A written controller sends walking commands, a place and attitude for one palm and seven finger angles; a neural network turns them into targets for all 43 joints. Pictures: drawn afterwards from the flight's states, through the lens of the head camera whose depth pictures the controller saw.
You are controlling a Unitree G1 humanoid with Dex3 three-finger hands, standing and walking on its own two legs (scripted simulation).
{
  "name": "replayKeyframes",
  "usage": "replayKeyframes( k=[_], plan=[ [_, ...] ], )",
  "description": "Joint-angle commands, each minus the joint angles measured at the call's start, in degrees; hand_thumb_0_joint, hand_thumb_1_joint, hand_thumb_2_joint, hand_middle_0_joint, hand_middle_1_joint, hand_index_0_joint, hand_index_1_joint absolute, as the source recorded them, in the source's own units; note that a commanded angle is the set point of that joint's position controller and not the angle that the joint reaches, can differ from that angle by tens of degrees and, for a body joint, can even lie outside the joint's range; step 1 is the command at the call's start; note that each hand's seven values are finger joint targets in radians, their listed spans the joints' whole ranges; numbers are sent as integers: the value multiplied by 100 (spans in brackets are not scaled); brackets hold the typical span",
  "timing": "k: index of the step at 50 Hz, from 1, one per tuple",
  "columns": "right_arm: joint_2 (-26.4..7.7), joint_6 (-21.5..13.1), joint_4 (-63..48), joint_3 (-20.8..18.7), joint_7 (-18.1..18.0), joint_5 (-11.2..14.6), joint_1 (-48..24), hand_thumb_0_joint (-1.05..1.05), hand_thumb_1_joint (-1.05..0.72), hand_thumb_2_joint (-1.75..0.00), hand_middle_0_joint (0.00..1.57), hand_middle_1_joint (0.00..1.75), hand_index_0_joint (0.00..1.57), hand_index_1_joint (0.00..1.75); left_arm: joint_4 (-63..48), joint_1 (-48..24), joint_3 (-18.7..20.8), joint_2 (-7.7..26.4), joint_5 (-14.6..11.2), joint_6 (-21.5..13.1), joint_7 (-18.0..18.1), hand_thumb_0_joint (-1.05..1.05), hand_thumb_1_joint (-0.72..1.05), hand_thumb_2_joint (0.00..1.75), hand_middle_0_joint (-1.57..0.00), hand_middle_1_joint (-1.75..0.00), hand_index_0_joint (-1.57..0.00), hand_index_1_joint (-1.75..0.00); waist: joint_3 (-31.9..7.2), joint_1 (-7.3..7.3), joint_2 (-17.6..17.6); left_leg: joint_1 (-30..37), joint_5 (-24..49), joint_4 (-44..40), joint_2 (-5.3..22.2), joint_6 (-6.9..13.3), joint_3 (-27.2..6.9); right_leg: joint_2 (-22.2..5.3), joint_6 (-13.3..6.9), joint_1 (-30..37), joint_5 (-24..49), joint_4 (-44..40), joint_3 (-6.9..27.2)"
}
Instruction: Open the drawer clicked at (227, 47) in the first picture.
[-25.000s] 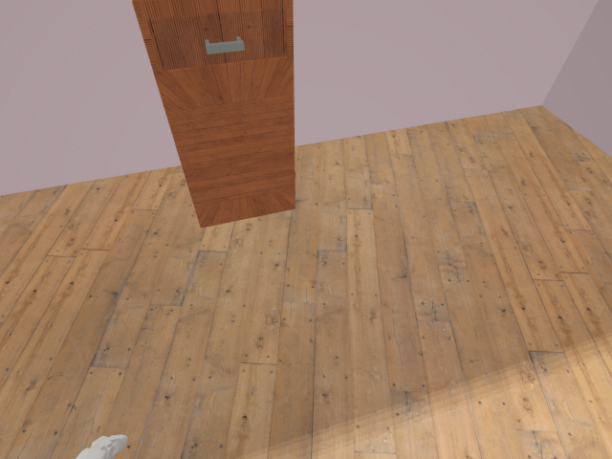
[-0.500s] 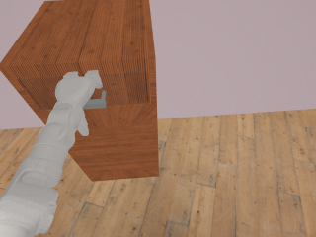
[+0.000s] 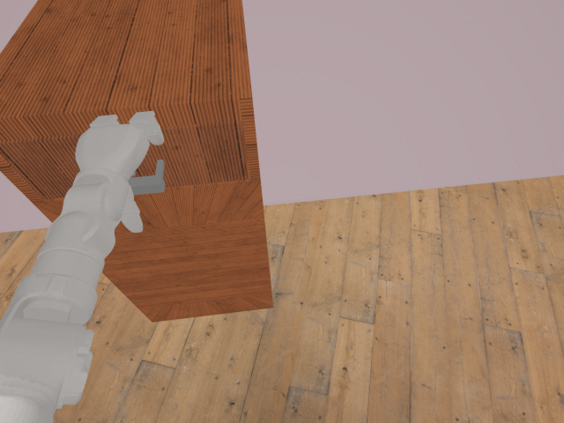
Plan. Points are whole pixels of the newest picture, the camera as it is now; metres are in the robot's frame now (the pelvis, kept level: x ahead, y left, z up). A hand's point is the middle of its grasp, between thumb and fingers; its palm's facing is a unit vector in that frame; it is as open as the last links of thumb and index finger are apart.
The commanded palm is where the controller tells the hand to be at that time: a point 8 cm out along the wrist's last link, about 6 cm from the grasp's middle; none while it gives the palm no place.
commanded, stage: re-aim the fingers above the handle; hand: left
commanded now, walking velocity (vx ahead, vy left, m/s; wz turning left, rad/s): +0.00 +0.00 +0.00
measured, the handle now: (131, 177) +0.50 +0.26 +0.03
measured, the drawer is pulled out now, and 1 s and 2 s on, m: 0.00 0.00 0.00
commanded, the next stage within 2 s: lower the fingers behind the handle in 0.16 s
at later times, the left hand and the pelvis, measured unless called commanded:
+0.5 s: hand (116, 201) +0.42 +0.25 +0.07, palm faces -0.05 -0.04 -1.00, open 13.8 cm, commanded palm +0.41 +0.26 +0.13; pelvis -0.01 +0.00 +0.00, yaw +1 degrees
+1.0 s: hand (120, 200) +0.44 +0.26 +0.04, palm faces -0.04 -0.05 -1.00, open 13.8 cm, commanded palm +0.42 +0.26 +0.10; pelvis +0.00 +0.01 -0.01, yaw -1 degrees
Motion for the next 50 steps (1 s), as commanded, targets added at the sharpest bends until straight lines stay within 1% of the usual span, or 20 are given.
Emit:
replayKeyframes(
  k=[1, 5, 7, 10, 14, 15, 17, 19, 21, 27, 29, 31, 34, 36, 39, 41, 43, 46, 48, 50],
  plan=[
    [-754, -142, -505, -233, 40, 4, 245, 0, -90, -90, 20, 30, 20, 30, -510, -2157, 922, 2105, 73, 686, 549, 0, -50, 30, -30, -120, -30, -120, -2409, 276, 41, 1566, 2379, -187, -6, 49, 139, -40, -4, 836, 2859, -329, -65],
    [-858, -20, -635, -232, 61, 44, 177, 0, -90, -90, 20, 30, 20, 30, -572, -1749, 884, 2138, -32, 970, 215, 0, -50, 30, -30, -120, -30, -120, -2455, 264, -599, 1448, 2459, -274, -8, 103, 224, -93, 89, 1378, 3490, -472, 9],
    [-870, -2, -698, -218, 19, 76, 75, 0, -90, -90, 20, 30, 20, 30, -676, -1652, 850, 2153, -101, 978, 60, 0, -50, 30, -30, -120, -30, -120, -2212, 242, -690, 1362, 2230, -349, -39, 136, 255, -137, 158, 1450, 3656, -534, 51],
    [-850, -32, -759, -257, -15, 89, -1, 0, -90, -90, 20, 30, 20, 30, -1281, -1882, 481, 1758, -160, 706, -222, 0, -50, 30, -30, -120, -30, -120, -2069, 56, -526, 1671, 2389, -338, -32, 196, 236, -139, 159, 1268, 3714, -643, 83],
    [-748, -90, -722, -305, -42, 65, -11, 0, -90, -90, 20, 30, 20, 30, -1799, -1917, 58, 1251, -172, 274, -370, 0, -50, 30, -30, -120, -30, -120, -1782, -34, 152, 2276, 2378, -301, -6, 194, 105, -54, 68, 520, 2845, -702, 22],
    [-751, -86, -687, -302, -46, 58, 36, 0, -90, -90, 20, 30, 20, 30, -1727, -1864, 108, 1279, -204, 202, -388, 0, -50, 30, -30, -120, -30, -120, -1691, -72, -11, 2211, 2304, -291, 0, 205, 97, -56, 61, 523, 2763, -753, 24],
    [-776, -82, -616, -278, -62, 71, 47, 0, -90, -90, 20, 30, 20, 30, -1397, -1950, 250, 1424, -181, 89, -317, 0, -50, 30, -30, -120, -30, -120, -1357, -83, -106, 1963, 1849, -313, -2, 175, 35, -50, 42, 240, 2295, -710, -24],
    [-764, -105, -601, -277, -46, 74, 44, 0, -90, -90, 20, 30, 20, 30, -1367, -2115, 324, 1462, -156, 7, -174, 0, -50, 30, -30, -120, -30, -120, -1388, -38, -19, 1912, 1662, -324, 1, 141, -7, -45, 0, 80, 1950, -647, -62],
    [-738, -138, -582, -304, -10, 56, 70, 0, -90, -90, 20, 30, 20, 30, -1517, -2386, 337, 1441, -119, -62, 0, 0, -50, 30, -30, -120, -30, -120, -1727, 8, 283, 2108, 1864, -252, 12, 107, -47, -38, -40, -25, 1904, -519, -79],
    [-770, -178, -540, -298, 28, -7, 190, 0, -90, -90, 20, 30, 20, 30, -911, -2479, 557, 1621, 51, 212, 531, 0, -50, 30, -30, -120, -30, -120, -2079, 17, -55, 1770, 1751, -92, -6, 82, -45, -9, -23, -46, 1843, -322, -125],
    [-771, -176, -545, -278, 36, -6, 208, 0, -90, -90, 20, 30, 20, 30, -655, -2585, 346, 1428, 106, 406, 599, 0, -50, 30, -30, -120, -30, -120, -2005, -53, -63, 1667, 1630, -95, -2, 69, -43, -11, -8, -165, 1731, -315, -153],
    [-794, -182, -515, -278, 47, -7, 292, 0, -90, -90, 20, 30, 20, 30, -381, -2702, 260, 1399, 145, 538, 594, 0, -50, 30, -30, -120, -30, -120, -1996, -131, -148, 1608, 1508, -77, 17, 87, -36, -8, 15, -214, 1640, -336, -143],
    [-797, -169, -533, -282, 41, -30, 387, 0, -90, -90, 20, 30, 20, 30, -320, -2689, 217, 1393, 114, 599, 489, 0, -50, 30, -30, -120, -30, -120, -2203, -102, -13, 1708, 1650, -31, 21, 100, -14, -8, 18, -112, 1804, -330, -116],
    [-794, -144, -580, -290, 26, -45, 442, 0, -90, -90, 20, 30, 20, 30, -376, -2492, 329, 1495, 61, 489, 366, 0, -50, 30, -30, -120, -30, -120, -2422, -41, 8, 1737, 1876, 16, 19, 110, 7, -13, 22, 96, 2082, -294, -71],
    [-790, -123, -533, -283, 6, -48, 509, 0, -90, -90, 20, 30, 20, 30, -311, -2419, 228, 1373, 33, 319, 257, 0, -50, 30, -30, -120, -30, -120, -2045, -141, -149, 1579, 1795, 32, 46, 130, -10, 8, 37, -102, 2022, -328, -91],
    [-816, -118, -504, -289, -13, -43, 550, 0, -90, -90, 20, 30, 20, 30, -258, -2332, 469, 1637, 65, 167, 266, 0, -50, 30, -30, -120, -30, -120, -1935, -105, -250, 1406, 1751, 31, 71, 137, -26, 16, 33, -127, 1996, -297, -81],
    [-803, -120, -524, -313, -2, -65, 576, 0, -90, -90, 20, 30, 20, 30, -504, -2254, 670, 1802, 102, 17, 357, 0, -50, 30, -30, -120, -30, -120, -2141, 13, 43, 1452, 1899, 69, 66, 118, -15, 28, -5, -95, 2075, -206, -68],
    [-773, -116, -470, -374, 87, -78, 665, 0, -90, -90, 20, 30, 20, 30, -451, -1752, 518, 1374, 88, 4, 495, 0, -50, 30, -30, -120, -30, -120, -2193, 33, 158, 1681, 2335, 147, 116, 83, -38, 74, -24, -286, 2172, -129, -160],
    [-823, -96, -482, -363, 119, -72, 660, 0, -90, -90, 20, 30, 20, 30, -328, -1486, 732, 1607, 83, 69, 573, 0, -50, 30, -30, -120, -30, -120, -2044, 107, 40, 1438, 2110, 120, 115, 73, -24, 84, -27, -277, 2028, -129, -163],
    [-828, -98, -466, -389, 149, -74, 674, 0, -90, -90, 20, 30, 20, 30, -432, -1708, 570, 1430, 91, 116, 633, 0, -50, 30, -30, -120, -30, -120, -2093, 6, -49, 1424, 2134, 139, 116, 83, -33, 81, -32, -274, 2060, -122, -164]
  ],
)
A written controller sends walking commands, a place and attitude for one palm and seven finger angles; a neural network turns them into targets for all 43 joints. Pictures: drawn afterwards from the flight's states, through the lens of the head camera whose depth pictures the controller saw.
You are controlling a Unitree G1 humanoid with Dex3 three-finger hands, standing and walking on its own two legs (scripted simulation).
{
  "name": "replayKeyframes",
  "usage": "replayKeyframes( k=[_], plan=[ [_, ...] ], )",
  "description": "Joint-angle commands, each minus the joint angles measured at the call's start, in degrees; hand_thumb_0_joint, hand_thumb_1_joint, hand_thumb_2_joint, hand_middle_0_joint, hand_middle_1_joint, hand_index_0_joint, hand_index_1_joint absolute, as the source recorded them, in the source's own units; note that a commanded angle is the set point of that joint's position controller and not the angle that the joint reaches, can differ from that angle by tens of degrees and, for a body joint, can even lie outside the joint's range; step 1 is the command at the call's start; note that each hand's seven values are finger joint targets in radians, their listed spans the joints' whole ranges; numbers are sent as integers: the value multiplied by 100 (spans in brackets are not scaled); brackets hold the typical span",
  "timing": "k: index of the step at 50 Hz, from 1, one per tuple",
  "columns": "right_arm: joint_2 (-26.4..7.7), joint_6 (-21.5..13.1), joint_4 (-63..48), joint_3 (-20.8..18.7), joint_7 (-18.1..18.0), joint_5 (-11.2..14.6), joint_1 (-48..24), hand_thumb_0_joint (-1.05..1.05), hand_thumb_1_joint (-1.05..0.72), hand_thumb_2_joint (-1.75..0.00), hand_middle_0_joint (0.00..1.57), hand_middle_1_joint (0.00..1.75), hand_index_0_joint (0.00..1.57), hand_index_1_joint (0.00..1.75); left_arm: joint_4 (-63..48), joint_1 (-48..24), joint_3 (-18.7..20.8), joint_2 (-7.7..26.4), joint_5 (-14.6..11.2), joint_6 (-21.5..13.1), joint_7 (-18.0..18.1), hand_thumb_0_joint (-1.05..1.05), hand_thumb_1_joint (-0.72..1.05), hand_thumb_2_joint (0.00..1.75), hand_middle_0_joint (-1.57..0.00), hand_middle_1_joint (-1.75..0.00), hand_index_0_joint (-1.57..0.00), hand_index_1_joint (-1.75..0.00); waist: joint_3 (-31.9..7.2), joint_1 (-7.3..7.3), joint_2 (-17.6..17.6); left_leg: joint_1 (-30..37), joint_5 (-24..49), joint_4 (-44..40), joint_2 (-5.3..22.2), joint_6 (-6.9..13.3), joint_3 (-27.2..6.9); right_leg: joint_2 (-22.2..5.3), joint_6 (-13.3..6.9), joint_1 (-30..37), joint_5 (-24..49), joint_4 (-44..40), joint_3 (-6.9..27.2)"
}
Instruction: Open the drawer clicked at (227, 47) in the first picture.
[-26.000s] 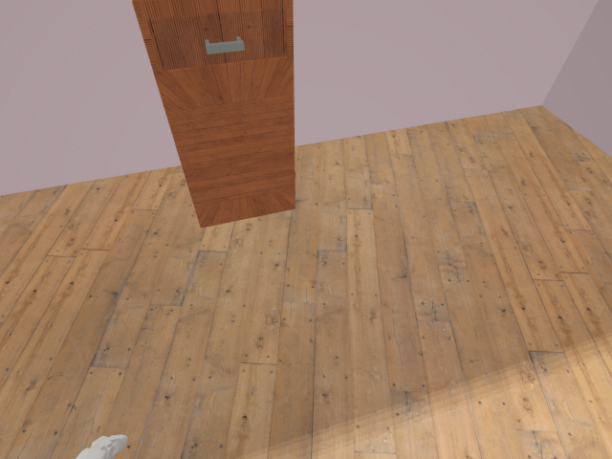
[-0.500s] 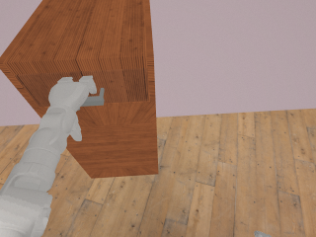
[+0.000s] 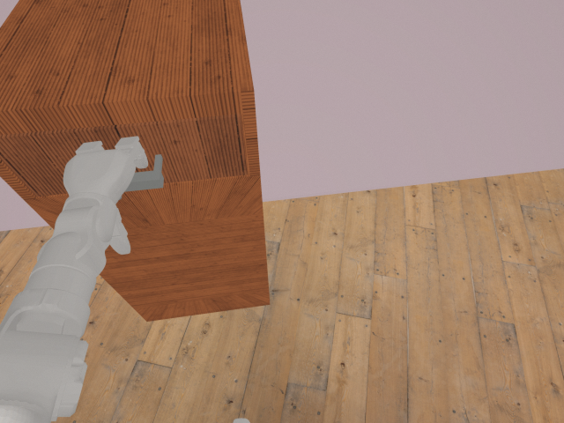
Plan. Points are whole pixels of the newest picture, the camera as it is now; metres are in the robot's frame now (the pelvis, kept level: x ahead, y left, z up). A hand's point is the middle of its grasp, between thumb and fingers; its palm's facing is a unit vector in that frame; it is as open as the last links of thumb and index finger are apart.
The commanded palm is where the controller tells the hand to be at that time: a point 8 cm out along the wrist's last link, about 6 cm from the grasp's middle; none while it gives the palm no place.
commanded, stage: lower the fingers behind the handle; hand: left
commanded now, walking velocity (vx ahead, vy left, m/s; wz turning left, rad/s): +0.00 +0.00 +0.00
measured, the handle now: (129, 172) +0.50 +0.26 +0.04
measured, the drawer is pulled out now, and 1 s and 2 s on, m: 0.00 0.00 0.00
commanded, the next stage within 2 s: close the thumb around the handle in 0.86 s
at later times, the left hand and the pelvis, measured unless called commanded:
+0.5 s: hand (121, 200) +0.44 +0.25 +0.05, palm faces -0.03 +0.00 -1.00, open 13.8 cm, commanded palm +0.42 +0.25 +0.08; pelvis -0.01 +0.00 -0.01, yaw +0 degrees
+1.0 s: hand (127, 209) +0.43 +0.25 +0.03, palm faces -0.05 -0.04 -1.00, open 14.0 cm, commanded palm +0.41 +0.25 +0.08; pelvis -0.01 +0.00 -0.01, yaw +0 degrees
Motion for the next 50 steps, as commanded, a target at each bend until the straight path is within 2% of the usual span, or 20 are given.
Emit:
replayKeyframes(
  k=[1, 3, 7, 12, 13, 19, 22, 24, 26, 29, 31, 33, 36, 37, 38, 39, 44, 46, 48, 50],
  plan=[
    [-870, -183, -539, -320, 12, 11, 247, 0, -90, -90, 20, 30, 20, 30, -1076, -2157, 366, 1327, -12, 92, 337, 0, -50, 30, -30, -120, -30, -120, -2013, 42, 13, 2032, 2337, -231, 106, -37, -144, 69, -130, 103, 2111, -360, -245],
    [-890, -170, -512, -329, 24, 7, 254, 0, -90, -90, 20, 30, 20, 30, -817, -1932, 517, 1445, 7, 236, 426, 0, -50, 30, -30, -120, -30, -120, -1951, 78, -59, 2010, 2275, -231, 107, -36, -128, 76, -130, 65, 2024, -366, -266],
    [-888, -154, -516, -302, 43, 17, 248, 0, -90, -90, 20, 30, 20, 30, -586, -2033, 303, 1256, 52, 423, 482, 0, -50, 30, -30, -120, -30, -120, -1719, 15, 44, 1931, 2036, -273, 101, -49, -150, 77, -143, -124, 1737, -382, -297],
    [-911, -134, -535, -254, 17, 14, 262, 0, -90, -90, 20, 30, 20, 30, -84, -2185, 234, 1301, 108, 601, 443, 0, -50, 30, -30, -120, -30, -120, -1518, -66, -201, 1726, 1638, -295, 108, -37, -171, 61, -127, -261, 1411, -421, -300],
    [-897, -130, -570, -242, 14, 14, 228, 0, -90, -90, 20, 30, 20, 30, -73, -2226, 80, 1144, 115, 623, 420, 0, -50, 30, -30, -120, -30, -120, -1536, -85, -165, 1732, 1551, -293, 93, -37, -173, 58, -115, -326, 1337, -437, -287],
    [-893, -102, -636, -198, -24, 2, 273, 0, -90, -90, 20, 30, 20, 30, 276, -2006, 111, 1218, 125, 601, 299, 0, -50, 30, -30, -120, -30, -120, -1478, -59, -307, 1429, 1373, -209, 64, -21, -122, 33, -110, -260, 1343, -390, -259],
    [-886, -106, -667, -193, -17, 1, 310, 0, -90, -90, 20, 30, 20, 30, 292, -2053, -103, 930, 79, 534, 250, 0, -50, 30, -30, -120, -30, -120, -1318, -149, -320, 1383, 1268, -167, 75, -8, -119, 38, -96, -443, 1261, -389, -268],
    [-900, -101, -678, -184, -32, 9, 323, 0, -90, -90, 20, 30, 20, 30, 391, -1980, 73, 1193, 77, 506, 253, 0, -50, 30, -30, -120, -30, -120, -1292, -105, -454, 1190, 1113, -143, 60, 5, -117, 31, -90, -377, 1215, -386, -221],
    [-888, -95, -716, -182, -44, 21, 339, 0, -90, -90, 20, 30, 20, 30, 221, -2073, 48, 1193, 30, 460, 240, 0, -50, 30, -30, -120, -30, -120, -1514, -89, -316, 1226, 1157, -130, 40, 8, -87, 18, -82, -263, 1288, -356, -190],
    [-894, -102, -682, -181, -46, 27, 372, 0, -90, -90, 20, 30, 20, 30, 308, -2057, 85, 1257, 31, 465, 245, 0, -50, 30, -30, -120, -30, -120, -1385, -106, -337, 1118, 1072, -114, 47, 13, -83, 23, -76, -327, 1236, -364, -192],
    [-884, -88, -682, -192, -46, 23, 415, 0, -90, -90, 20, 30, 20, 30, 199, -2082, 102, 1264, 51, 416, 249, 0, -50, 30, -30, -120, -30, -120, -1558, -77, -288, 1203, 1190, -103, 54, 8, -105, 29, -87, -284, 1301, -319, -194],
    [-870, -91, -678, -201, -25, 30, 401, 0, -90, -90, 20, 30, 20, 30, 159, -2089, -56, 1033, 19, 413, 260, 0, -50, 30, -30, -120, -30, -120, -1470, -126, -266, 1224, 1169, -95, 57, 7, -97, 37, -81, -371, 1271, -345, -208],
    [-873, -93, -668, -226, -19, 24, 427, 0, -90, -90, 20, 30, 20, 30, 80, -1866, 173, 1233, -20, 379, 272, 0, -50, 30, -30, -120, -30, -120, -1711, -18, -315, 1242, 1270, -81, 52, 23, -55, 38, -76, -107, 1463, -331, -172],
    [-882, -82, -662, -212, -24, 27, 412, 0, -90, -90, 20, 30, 20, 30, 72, -1860, 202, 1300, -14, 376, 283, 0, -50, 30, -30, -120, -30, -120, -1644, -36, -350, 1185, 1271, -76, 50, 27, -63, 37, -80, -112, 1514, -332, -166],
    [-871, -84, -670, -213, -23, 32, 388, 0, -90, -90, 20, 30, 20, 30, 48, -1842, 83, 1141, -52, 377, 271, 0, -50, 30, -30, -120, -30, -120, -1583, -61, -368, 1148, 1187, -89, 31, 34, -42, 33, -62, -110, 1488, -380, -154],
    [-881, -96, -642, -213, -24, 36, 387, 0, -90, -90, 20, 30, 20, 30, 22, -1872, 207, 1303, -41, 357, 283, 0, -50, 30, -30, -120, -30, -120, -1535, -48, -426, 1076, 1165, -92, 41, 41, -36, 25, -60, -63, 1532, -383, -145],
    [-872, -103, -645, -227, -21, 35, 354, 0, -90, -90, 20, 30, 20, 30, -126, -1882, 216, 1307, 26, 308, 373, 0, -50, 30, -30, -120, -30, -120, -1527, -26, -165, 1187, 1203, -121, 44, 29, -45, 40, -88, -177, 1420, -369, -163],
    [-879, -103, -621, -231, -36, 33, 367, 0, -90, -90, 20, 30, 20, 30, -149, -1949, 311, 1424, 36, 281, 400, 0, -50, 30, -30, -120, -30, -120, -1592, -53, -301, 1165, 1290, -85, 47, 41, -41, 35, -67, -95, 1585, -364, -140],
    [-870, -108, -629, -233, -34, 15, 348, 0, -90, -90, 20, 30, 20, 30, -263, -1948, 379, 1486, 73, 269, 470, 0, -50, 30, -30, -120, -30, -120, -1736, 4, -158, 1206, 1394, -74, 33, 28, -40, 38, -80, -46, 1675, -314, -140],
    [-858, -137, -612, -262, -29, -15, 331, 0, -90, -90, 20, 30, 20, 30, -596, -2148, 375, 1433, 65, 189, 506, 0, -39, 35, -31, -121, -31, -121, -1946, -19, -15, 1420, 1607, -31, 53, 32, -38, 42, -94, -27, 1818, -297, -135]
  ],
)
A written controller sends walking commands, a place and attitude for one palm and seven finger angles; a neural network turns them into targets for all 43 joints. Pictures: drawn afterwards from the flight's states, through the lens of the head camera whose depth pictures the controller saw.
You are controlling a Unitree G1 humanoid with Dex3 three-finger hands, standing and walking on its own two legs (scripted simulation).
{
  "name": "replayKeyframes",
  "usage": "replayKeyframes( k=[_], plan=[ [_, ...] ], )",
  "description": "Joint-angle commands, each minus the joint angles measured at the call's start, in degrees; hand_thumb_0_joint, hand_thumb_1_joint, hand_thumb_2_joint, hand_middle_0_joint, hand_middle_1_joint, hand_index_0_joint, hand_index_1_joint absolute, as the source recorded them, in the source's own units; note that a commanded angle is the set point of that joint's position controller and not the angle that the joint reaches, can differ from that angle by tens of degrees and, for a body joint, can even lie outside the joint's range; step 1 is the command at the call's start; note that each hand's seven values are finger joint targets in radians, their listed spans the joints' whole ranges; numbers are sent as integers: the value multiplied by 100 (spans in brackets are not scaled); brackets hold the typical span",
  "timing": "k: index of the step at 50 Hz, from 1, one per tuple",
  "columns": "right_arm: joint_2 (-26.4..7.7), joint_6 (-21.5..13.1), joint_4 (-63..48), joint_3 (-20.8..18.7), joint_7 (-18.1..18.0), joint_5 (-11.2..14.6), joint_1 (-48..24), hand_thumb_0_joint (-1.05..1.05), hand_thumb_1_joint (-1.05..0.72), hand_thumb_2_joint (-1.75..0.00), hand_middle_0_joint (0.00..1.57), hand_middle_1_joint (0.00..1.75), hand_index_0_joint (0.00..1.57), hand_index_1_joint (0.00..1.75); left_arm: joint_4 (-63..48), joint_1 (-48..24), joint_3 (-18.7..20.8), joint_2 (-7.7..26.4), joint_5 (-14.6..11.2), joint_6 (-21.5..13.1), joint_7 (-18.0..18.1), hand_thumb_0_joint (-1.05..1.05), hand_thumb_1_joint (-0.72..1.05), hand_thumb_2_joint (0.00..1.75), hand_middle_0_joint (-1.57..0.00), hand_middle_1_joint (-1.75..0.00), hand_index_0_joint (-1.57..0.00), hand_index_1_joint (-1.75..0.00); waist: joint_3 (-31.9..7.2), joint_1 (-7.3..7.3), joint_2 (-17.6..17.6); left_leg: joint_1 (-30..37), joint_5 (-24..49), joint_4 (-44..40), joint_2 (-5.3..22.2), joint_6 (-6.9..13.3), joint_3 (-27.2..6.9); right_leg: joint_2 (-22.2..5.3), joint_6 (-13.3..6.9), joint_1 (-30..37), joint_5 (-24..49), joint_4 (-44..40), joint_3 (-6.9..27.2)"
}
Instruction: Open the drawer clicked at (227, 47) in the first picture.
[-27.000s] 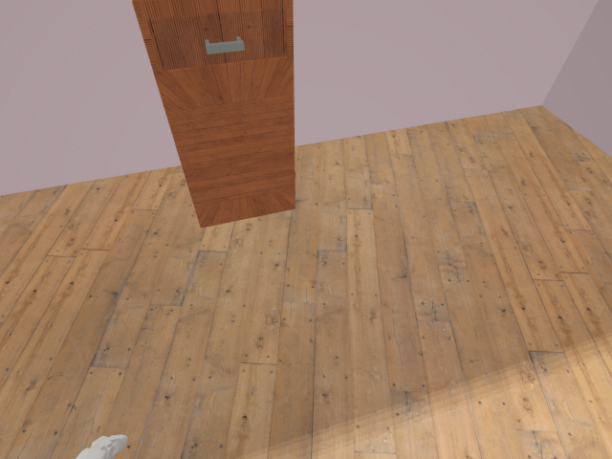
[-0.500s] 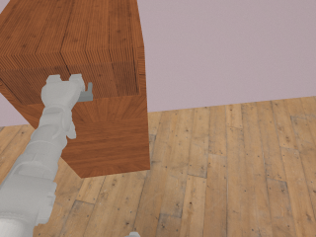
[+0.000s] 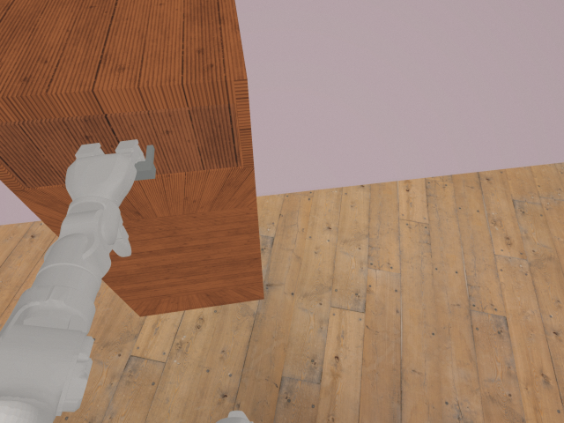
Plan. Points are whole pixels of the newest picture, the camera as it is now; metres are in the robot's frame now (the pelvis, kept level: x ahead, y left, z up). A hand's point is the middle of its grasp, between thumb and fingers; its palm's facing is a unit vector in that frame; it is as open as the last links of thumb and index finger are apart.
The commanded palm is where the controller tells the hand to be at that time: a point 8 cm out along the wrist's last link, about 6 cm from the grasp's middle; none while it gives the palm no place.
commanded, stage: close the thumb around the handle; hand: left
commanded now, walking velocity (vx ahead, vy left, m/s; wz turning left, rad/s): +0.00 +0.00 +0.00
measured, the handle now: (120, 163) +0.51 +0.26 +0.05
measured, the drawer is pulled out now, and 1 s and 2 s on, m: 0.00 0.00 0.13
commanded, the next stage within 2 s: pull the drawer open in 0.66 s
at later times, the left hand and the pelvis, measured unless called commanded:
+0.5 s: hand (119, 198) +0.45 +0.26 +0.03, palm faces -0.02 -0.05 -1.00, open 7.0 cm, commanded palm +0.42 +0.27 +0.08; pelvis +0.01 +0.01 +0.00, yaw -1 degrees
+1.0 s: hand (120, 203) +0.44 +0.25 +0.03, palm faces -0.01 -0.06 -1.00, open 6.1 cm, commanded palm +0.40 +0.25 +0.08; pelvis +0.02 +0.01 +0.00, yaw -2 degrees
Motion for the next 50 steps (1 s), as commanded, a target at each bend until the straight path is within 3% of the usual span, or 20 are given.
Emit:
replayKeyframes(
  k=[1, 3, 4, 9, 14, 18, 19, 21, 23, 24, 27, 31, 35, 38, 41, 43, 44, 46, 49, 50],
  plan=[
    [-875, -168, -426, -358, -76, -28, 415, 0, -90, -90, 20, 30, 20, 30, -1046, -1847, 660, 1683, 12, -5, 226, 0, -33, 37, -31, -122, -31, -122, -2005, 129, 46, 1934, 1758, -317, 11, 49, -3, -8, -63, 436, 1944, -570, -78],
    [-860, -169, -428, -356, -85, -46, 374, 0, -90, -90, 20, 30, 20, 30, -1154, -1718, 808, 1785, 24, -12, 311, 0, -22, 42, -32, -123, -32, -123, -2117, 193, 103, 1967, 1961, -278, 5, 36, 1, -1, -69, 524, 2146, -514, -87],
    [-849, -181, -440, -361, -75, -50, 353, 0, -90, -90, 20, 30, 20, 30, -1181, -1635, 651, 1557, -5, 10, 333, 0, -16, 44, -32, -124, -32, -124, -2048, 147, 130, 2013, 2023, -268, -1, 35, 16, 8, -69, 495, 2209, -525, -107],
    [-857, -201, -416, -386, -33, -62, 314, 0, -90, -90, 20, 30, 20, 30, -1368, -1482, 679, 1474, -35, 109, 433, 0, 12, 56, -34, -127, -34, -127, -2144, 187, 140, 2188, 2353, -264, 22, 11, -5, 21, -76, 538, 2402, -481, -158],
    [-871, -190, -378, -390, -19, -55, 267, 0, -90, -90, 20, 30, 20, 30, -1228, -1420, 605, 1359, -34, 286, 432, 0, 40, 68, -36, -130, -36, -130, -1891, 129, -46, 2199, 2357, -315, 45, 15, -26, 28, -65, 490, 2359, -545, -195],
    [-898, -138, -372, -333, -61, -45, 236, 0, -90, -90, 20, 30, 20, 30, -1115, -1554, 755, 1704, -14, 370, 343, 0, 62, 78, -38, -132, -38, -132, -1931, 155, -147, 2017, 2251, -369, 9, 21, 4, -13, -38, 713, 2490, -584, -133],
    [-895, -143, -390, -338, -60, -46, 217, 0, -90, -90, 20, 30, 20, 30, -1012, -1398, 731, 1650, -18, 386, 321, 0, 68, 80, -38, -133, -38, -133, -1773, 160, -159, 1989, 2200, -381, 2, 24, 12, -10, -54, 706, 2441, -601, -148],
    [-879, -119, -424, -323, -69, -36, 190, 0, -90, -90, 20, 30, 20, 30, -1074, -1358, 765, 1699, -8, 352, 285, 0, 79, 85, -39, -134, -39, -134, -1932, 226, -54, 2032, 2272, -408, -6, 15, 23, -23, -53, 801, 2491, -586, -122],
    [-879, -106, -416, -318, -79, -38, 178, 0, -90, -90, 20, 30, 20, 30, -1043, -1415, 742, 1685, -34, 345, 258, 0, 90, 90, -40, -135, -40, -135, -1815, 176, -148, 1995, 2203, -398, -1, 24, 34, -25, -42, 754, 2492, -626, -125],
    [-892, -106, -434, -328, -80, -50, 193, 0, -90, -90, 20, 30, 20, 30, -1063, -1276, 892, 1835, -25, 315, 257, 0, 90, 90, -40, -135, -40, -135, -1831, 256, -64, 2013, 2264, -392, 5, 10, 27, -17, -70, 775, 2469, -583, -134],
    [-873, -98, -475, -330, -68, -52, 187, 0, -90, -90, 20, 30, 20, 30, -1088, -1245, 688, 1563, -42, 275, 235, 0, 90, 90, -40, -135, -40, -135, -1785, 207, 68, 2123, 2354, -391, 23, -3, 4, -2, -78, 632, 2387, -583, -164],
    [-880, -86, -486, -340, -57, -48, 183, 0, -90, -90, 20, 30, 20, 30, -1130, -1257, 761, 1608, -24, 218, 264, 0, 90, 90, -40, -135, -40, -135, -1829, 206, -58, 2134, 2359, -393, 45, -4, -18, 7, -69, 601, 2337, -574, -174],
    [-889, -125, -474, -380, -43, -86, 204, 0, -90, -90, 20, 30, 20, 30, -1348, -1250, 782, 1556, -48, 198, 338, 0, 90, 90, -40, -135, -40, -135, -2089, 228, 121, 2331, 2581, -348, 63, -19, -40, 15, -95, 600, 2387, -532, -173],
    [-881, -123, -465, -365, -33, -60, 201, 0, -90, -90, 20, 30, 20, 30, -1303, -1307, 708, 1481, -16, 228, 388, 0, 90, 90, -40, -135, -40, -135, -1942, 201, 43, 2254, 2368, -380, 69, -31, -73, 27, -81, 453, 2162, -539, -210],
    [-884, -139, -478, -377, -17, -57, 161, 0, -90, -90, 20, 30, 20, 30, -1403, -1115, 728, 1488, -7, 266, 399, 0, 90, 90, -40, -135, -40, -135, -2074, 260, 141, 2367, 2427, -386, 88, -29, -64, 31, -90, 510, 2190, -535, -187],
    [-868, -154, -542, -389, 13, -51, 121, 0, -90, -90, 20, 30, 20, 30, -1599, -748, 661, 1287, -71, 332, 397, 0, 90, 90, -40, -135, -40, -135, -2152, 325, 134, 2473, 2581, -400, 101, -35, -62, 40, -95, 575, 2257, -549, -210],
    [-881, -163, -549, -400, 17, -51, 110, 0, -90, -90, 20, 30, 20, 30, -1638, -646, 602, 1208, -108, 364, 388, 0, 90, 90, -40, -135, -40, -135, -2047, 279, 55, 2437, 2522, -393, 102, -26, -42, 45, -94, 613, 2269, -573, -205],
    [-867, -157, -614, -384, 30, -32, 31, 0, -90, -90, 20, 30, 20, 30, -1922, -323, 680, 1253, -139, 400, 355, 0, 90, 90, -40, -135, -40, -135, -2191, 377, 89, 2504, 2753, -431, 116, -29, -45, 31, -88, 783, 2457, -562, -189],
    [-867, -187, -689, -388, 61, -16, -61, 0, -90, -90, 20, 30, 20, 30, -2210, 49, 477, 946, -240, 519, 295, 0, 90, 90, -40, -135, -40, -135, -1912, 328, 77, 2558, 2843, -470, 144, -24, -65, 46, -86, 727, 2411, -624, -213],
    [-870, -196, -702, -399, 68, -16, -105, 0, -90, -90, 20, 30, 20, 30, -2351, 240, 553, 970, -290, 552, 267, 0, 90, 90, -40, -135, -40, -135, -1998, 370, 69, 2620, 3014, -488, 168, -28, -79, 37, -90, 821, 2453, -637, -207]
  ],
)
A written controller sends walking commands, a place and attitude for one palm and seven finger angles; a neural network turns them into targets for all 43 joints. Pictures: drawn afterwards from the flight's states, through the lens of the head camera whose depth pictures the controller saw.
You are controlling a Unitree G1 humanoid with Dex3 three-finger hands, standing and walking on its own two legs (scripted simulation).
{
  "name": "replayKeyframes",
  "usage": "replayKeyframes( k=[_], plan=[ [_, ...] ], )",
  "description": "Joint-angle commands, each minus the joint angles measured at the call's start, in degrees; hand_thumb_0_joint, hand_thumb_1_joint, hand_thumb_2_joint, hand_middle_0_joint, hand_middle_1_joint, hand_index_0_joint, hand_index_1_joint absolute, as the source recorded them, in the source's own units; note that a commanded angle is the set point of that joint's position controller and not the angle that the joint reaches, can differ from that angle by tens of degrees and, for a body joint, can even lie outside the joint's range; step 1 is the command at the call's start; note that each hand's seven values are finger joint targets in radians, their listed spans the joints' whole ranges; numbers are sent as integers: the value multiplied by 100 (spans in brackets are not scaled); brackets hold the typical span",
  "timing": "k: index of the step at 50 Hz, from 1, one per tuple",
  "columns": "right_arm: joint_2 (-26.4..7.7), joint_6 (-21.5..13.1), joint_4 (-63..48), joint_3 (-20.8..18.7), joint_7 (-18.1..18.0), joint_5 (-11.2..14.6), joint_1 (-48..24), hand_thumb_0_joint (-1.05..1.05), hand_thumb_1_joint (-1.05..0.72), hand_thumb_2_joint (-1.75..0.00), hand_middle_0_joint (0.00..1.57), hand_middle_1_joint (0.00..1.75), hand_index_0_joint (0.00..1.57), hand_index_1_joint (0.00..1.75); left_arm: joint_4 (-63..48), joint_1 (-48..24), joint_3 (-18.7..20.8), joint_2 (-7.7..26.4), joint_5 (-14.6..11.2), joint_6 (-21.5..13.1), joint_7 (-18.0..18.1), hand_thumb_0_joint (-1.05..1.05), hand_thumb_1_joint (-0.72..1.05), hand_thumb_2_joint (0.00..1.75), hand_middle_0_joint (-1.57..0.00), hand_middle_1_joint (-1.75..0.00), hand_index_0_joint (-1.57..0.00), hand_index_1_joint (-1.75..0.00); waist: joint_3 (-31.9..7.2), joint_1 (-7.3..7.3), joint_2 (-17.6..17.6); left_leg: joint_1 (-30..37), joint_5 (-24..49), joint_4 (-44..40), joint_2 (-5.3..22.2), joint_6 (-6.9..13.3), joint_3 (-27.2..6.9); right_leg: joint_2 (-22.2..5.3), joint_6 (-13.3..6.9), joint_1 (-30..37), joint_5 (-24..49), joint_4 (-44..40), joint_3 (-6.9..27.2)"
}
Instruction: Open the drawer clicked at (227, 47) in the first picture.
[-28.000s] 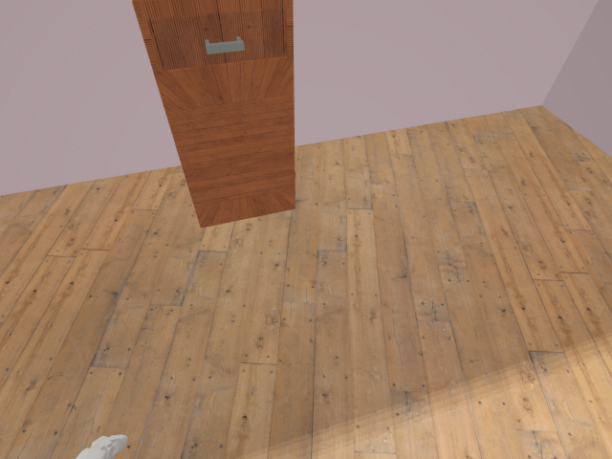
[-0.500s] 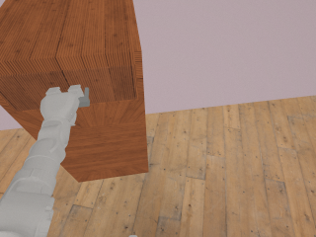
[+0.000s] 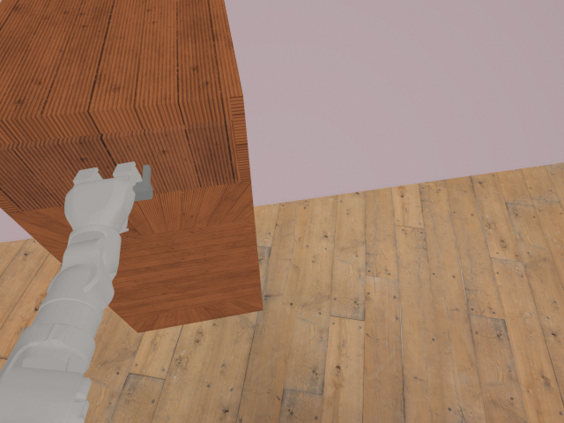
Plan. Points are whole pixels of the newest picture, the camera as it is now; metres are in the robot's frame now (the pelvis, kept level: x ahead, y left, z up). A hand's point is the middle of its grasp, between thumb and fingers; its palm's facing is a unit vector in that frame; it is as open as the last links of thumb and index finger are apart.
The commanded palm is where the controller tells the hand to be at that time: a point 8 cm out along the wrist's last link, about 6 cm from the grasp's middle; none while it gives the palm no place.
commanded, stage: pull the drawer open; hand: left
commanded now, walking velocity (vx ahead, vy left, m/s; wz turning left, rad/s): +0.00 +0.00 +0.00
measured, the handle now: (116, 184) +0.48 +0.27 +0.04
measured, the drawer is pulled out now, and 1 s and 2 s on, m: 0.00 0.13 0.25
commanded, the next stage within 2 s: none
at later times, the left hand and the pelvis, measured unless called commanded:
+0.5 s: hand (115, 256) +0.36 +0.24 +0.02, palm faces +0.00 -0.09 -1.00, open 6.1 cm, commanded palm +0.31 +0.25 +0.08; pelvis +0.02 +0.00 +0.01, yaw +1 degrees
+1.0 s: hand (111, 296) +0.29 +0.23 +0.02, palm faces +0.00 -0.10 -1.00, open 6.1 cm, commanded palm +0.25 +0.23 +0.08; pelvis +0.02 -0.02 +0.01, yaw +1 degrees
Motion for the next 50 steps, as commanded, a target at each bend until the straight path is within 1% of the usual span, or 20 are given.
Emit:
replayKeyframes(
  k=[1, 5, 9, 12, 14, 16, 19, 21, 25, 27, 28, 32, 35, 38, 39, 43, 44, 46, 47, 50],
  plan=[
    [-896, -209, -698, -290, -32, 32, -20, 0, -90, -90, 20, 30, 20, 30, -1357, -707, 457, 1226, -157, 217, 111, 0, 90, 90, -40, -135, -40, -135, -1886, 405, 29, 2304, 3190, -360, 153, -121, -289, 47, -155, 457, 2507, -388, -417],
    [-898, -254, -779, -310, -5, 21, -137, 0, -90, -90, 20, 30, 20, 30, -1940, -98, 410, 1049, -297, 360, 27, 0, 90, 90, -40, -135, -40, -135, -1937, 426, 29, 2491, 3555, -360, 184, -131, -306, 28, -150, 637, 2692, -419, -412],
    [-888, -293, -819, -275, 1, 24, -278, 0, -90, -90, 20, 30, 20, 30, -2272, 169, 279, 882, -308, 478, -17, 0, 90, 90, -40, -135, -40, -135, -1630, 374, -48, 2486, 3465, -392, 180, -124, -319, 27, -125, 562, 2674, -441, -445],
    [-868, -327, -867, -254, -2, 6, -371, 0, -90, -90, 20, 30, 20, 30, -2520, 643, 511, 1060, -329, 514, -20, 0, 90, 90, -40, -135, -40, -135, -1728, 498, -34, 2539, 3675, -383, 169, -141, -324, 3, -127, 770, 2862, -396, -426],
    [-839, -364, -906, -237, 17, 7, -461, 0, -90, -90, 20, 30, 20, 30, -2769, 786, 302, 812, -325, 553, -27, 0, 90, 90, -40, -135, -40, -135, -1619, 469, -27, 2589, 3734, -376, 168, -151, -350, -4, -119, 700, 2877, -399, -453],
    [-824, -386, -935, -205, 27, 11, -568, 0, -90, -90, 20, 30, 20, 30, -2929, 989, 323, 812, -327, 567, -34, 0, 90, 90, -40, -135, -40, -135, -1653, 526, -31, 2632, 3780, -389, 159, -155, -366, -20, -101, 746, 2913, -410, -430],
    [-818, -415, -950, -192, 22, -4, -657, 0, -90, -90, 20, 30, 20, 30, -3045, 1139, 281, 745, -328, 630, -16, 0, 90, 90, -40, -135, -40, -135, -1430, 488, -61, 2586, 3590, -393, 145, -162, -357, -17, -115, 706, 2813, -424, -459],
    [-815, -415, -956, -159, 9, -2, -739, 0, -90, -90, 20, 30, 20, 30, -3199, 1014, 266, 761, -285, 643, -14, 0, 90, 90, -40, -135, -40, -135, -1485, 510, -95, 2604, 3598, -421, 137, -168, -382, -32, -109, 731, 2850, -416, -440],
    [-784, -481, -998, -155, 29, -41, -818, 0, -90, -90, 20, 30, 20, 30, -3527, 1563, 291, 695, -336, 653, 8, 0, 90, 90, -40, -135, -40, -135, -1672, 589, -20, 2717, 3982, -353, 122, -181, -374, -64, -123, 961, 3192, -371, -418],
    [-765, -497, -1001, -140, 18, -35, -879, 0, -90, -90, 20, 30, 20, 30, -3506, 1727, 287, 649, -332, 661, 8, 0, 90, 90, -40, -135, -40, -135, -1451, 576, -165, 2623, 3750, -360, 99, -170, -348, -61, -105, 930, 3194, -384, -415],
    [-757, -502, -1026, -110, 16, -27, -968, 0, -90, -90, 20, 30, 20, 30, -3644, 1702, 250, 631, -313, 658, 4, 0, 90, 90, -40, -135, -40, -135, -1514, 607, -212, 2608, 3634, -388, 76, -170, -337, -71, -87, 966, 3229, -405, -403],
    [-724, -551, -1064, -114, 14, -56, -1027, 0, -90, -90, 20, 30, 20, 30, -3912, 2128, 278, 598, -346, 622, 33, 0, 90, 90, -40, -135, -40, -135, -1429, 656, -56, 2598, 3630, -391, 51, -168, -324, -95, -112, 1063, 3324, -384, -385],
    [-730, -563, -1046, -89, 4, -57, -1119, 0, -90, -90, 20, 30, 20, 30, -3964, 2296, 325, 624, -344, 623, 55, 0, 90, 90, -40, -135, -40, -135, -1370, 646, -248, 2479, 3474, -414, 27, -164, -309, -107, -111, 1156, 3411, -412, -353],
    [-699, -583, -1082, -71, -5, -58, -1229, 0, -90, -90, 20, 30, 20, 30, -4216, 2407, 254, 549, -293, 599, 103, 0, 90, 90, -40, -135, -40, -135, -1392, 676, -232, 2513, 3275, -431, 0, -170, -294, -118, -91, 1116, 3362, -407, -350],
    [-688, -604, -1077, -87, -5, -59, -1208, 0, -90, -90, 20, 30, 20, 30, -4193, 2567, 224, 482, -322, 606, 113, 0, 90, 90, -40, -135, -40, -135, -1235, 663, -155, 2457, 3243, -428, -9, -165, -274, -116, -110, 1105, 3373, -406, -362],
    [-689, -609, -1085, -55, -37, -58, -1343, 0, -90, -90, 20, 30, 20, 30, -4388, 2672, 388, 654, -302, 583, 157, 0, 90, 90, -40, -135, -40, -135, -1330, 715, -318, 2358, 2933, -459, -68, -163, -225, -154, -86, 1284, 3574, -426, -263],
    [-679, -617, -1082, -71, -41, -68, -1308, 0, -90, -90, 20, 30, 20, 30, -4354, 2798, 377, 618, -314, 577, 167, 0, 90, 90, -40, -135, -40, -135, -1184, 698, -233, 2308, 2924, -466, -69, -170, -228, -145, -109, 1256, 3522, -409, -276],
    [-663, -627, -1126, -48, -22, -59, -1423, 0, -90, -90, 20, 30, 20, 30, -4605, 3005, 398, 612, -293, 555, 192, 0, 90, 90, -40, -135, -40, -135, -1317, 785, -193, 2421, 3027, -482, -56, -168, -240, -160, -103, 1289, 3542, -412, -257],
    [-653, -649, -1120, -79, -16, -66, -1404, 0, -90, -90, 20, 30, 20, 30, -4605, 3171, 320, 494, -322, 561, 210, 0, 90, 90, -40, -135, -40, -135, -1171, 740, -130, 2414, 3012, -461, -49, -168, -238, -148, -114, 1228, 3476, -409, -269],
    [-661, -663, -1144, -70, -4, -71, -1463, 0, -90, -90, 20, 30, 20, 30, -4766, 3343, 350, 495, -357, 578, 236, 0, 90, 90, -40, -135, -40, -135, -1194, 761, -160, 2398, 2955, -487, -50, -177, -254, -150, -126, 1265, 3414, -429, -253]
  ],
)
